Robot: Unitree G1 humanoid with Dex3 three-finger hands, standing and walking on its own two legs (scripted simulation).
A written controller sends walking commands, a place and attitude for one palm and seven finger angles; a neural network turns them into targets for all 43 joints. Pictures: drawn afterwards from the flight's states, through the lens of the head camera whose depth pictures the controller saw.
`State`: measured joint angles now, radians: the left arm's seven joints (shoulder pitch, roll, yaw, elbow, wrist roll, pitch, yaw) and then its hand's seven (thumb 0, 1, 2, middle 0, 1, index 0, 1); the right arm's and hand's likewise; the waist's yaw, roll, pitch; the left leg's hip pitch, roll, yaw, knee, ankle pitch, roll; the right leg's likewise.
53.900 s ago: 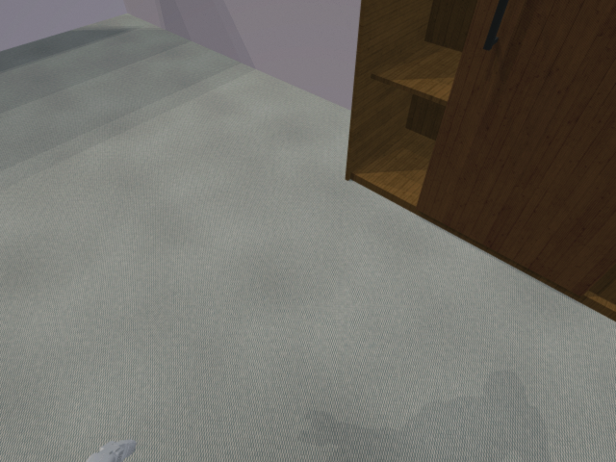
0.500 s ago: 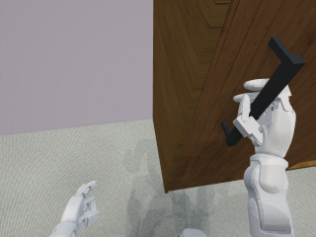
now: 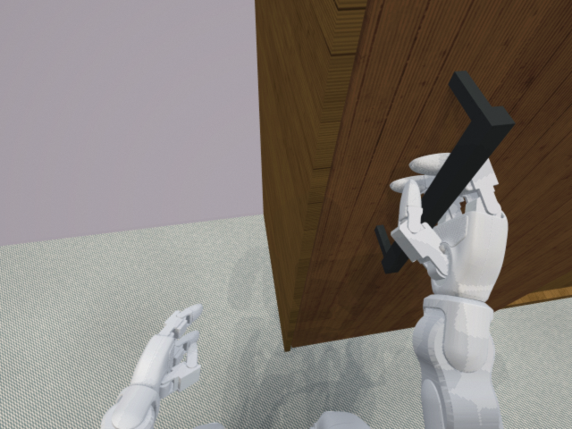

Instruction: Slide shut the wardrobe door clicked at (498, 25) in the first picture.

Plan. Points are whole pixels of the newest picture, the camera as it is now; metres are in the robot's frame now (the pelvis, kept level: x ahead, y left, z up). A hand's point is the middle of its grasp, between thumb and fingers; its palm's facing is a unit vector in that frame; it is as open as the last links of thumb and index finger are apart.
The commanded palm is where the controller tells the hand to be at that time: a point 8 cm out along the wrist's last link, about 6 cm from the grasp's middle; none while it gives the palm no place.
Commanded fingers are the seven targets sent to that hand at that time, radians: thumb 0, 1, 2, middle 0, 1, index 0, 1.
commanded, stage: step sideways, sliding the door along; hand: right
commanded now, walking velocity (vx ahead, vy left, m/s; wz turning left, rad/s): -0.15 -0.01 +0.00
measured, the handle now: (418, 197) +0.32 -0.16 +0.17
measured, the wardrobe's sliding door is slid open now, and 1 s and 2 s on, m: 0.00 0.00 0.00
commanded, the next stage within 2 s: stop walking and hold the door there in 0.30 s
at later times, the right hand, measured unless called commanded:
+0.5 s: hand (412, 231) +0.28 -0.14 +0.17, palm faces +0.09 +0.99 -0.13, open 5.8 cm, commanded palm +0.25 -0.17 +0.16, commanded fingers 0.00 -0.90 -0.90 0.45 1.40 0.45 1.40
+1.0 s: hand (415, 235) +0.27 -0.14 +0.17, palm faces +0.04 +0.99 -0.15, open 5.9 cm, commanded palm +0.25 -0.18 +0.16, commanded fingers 0.00 -0.90 -0.90 0.45 1.40 0.45 1.40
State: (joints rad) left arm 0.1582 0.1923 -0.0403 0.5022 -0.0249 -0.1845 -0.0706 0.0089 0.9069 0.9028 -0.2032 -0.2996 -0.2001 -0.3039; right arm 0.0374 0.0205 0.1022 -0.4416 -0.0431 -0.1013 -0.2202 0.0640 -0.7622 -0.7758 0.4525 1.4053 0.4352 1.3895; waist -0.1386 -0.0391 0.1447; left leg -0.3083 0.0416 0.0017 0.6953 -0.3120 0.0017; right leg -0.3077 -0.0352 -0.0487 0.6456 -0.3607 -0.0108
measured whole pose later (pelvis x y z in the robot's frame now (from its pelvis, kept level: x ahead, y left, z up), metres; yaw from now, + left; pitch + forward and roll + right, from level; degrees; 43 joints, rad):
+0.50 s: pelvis -0.01 -0.02 +0.00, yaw +5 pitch +1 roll +1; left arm 0.11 0.16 -0.05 0.55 0.01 -0.08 -0.05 0.01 0.91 0.90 -0.21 -0.30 -0.20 -0.30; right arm 0.08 -0.16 0.01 -0.37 0.03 -0.18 -0.13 0.02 -0.74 -0.77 0.45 1.41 0.34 1.38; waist -0.08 -0.06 0.11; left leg -0.32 0.00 0.03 0.69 -0.33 0.01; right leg -0.29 -0.04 -0.14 0.64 -0.37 -0.03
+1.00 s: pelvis -0.06 -0.03 +0.02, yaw +9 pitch -1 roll +0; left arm 0.26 0.24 -0.02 0.64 -0.01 -0.01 0.08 0.01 0.91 0.90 -0.20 -0.30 -0.20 -0.30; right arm -0.02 -0.24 -0.09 -0.02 0.06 -0.13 -0.14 0.02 -0.76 -0.78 0.46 1.41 0.28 1.40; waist 0.04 -0.02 -0.07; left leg -0.25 -0.02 -0.03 0.42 -0.16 0.00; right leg -0.23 -0.04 -0.08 0.44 -0.21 0.00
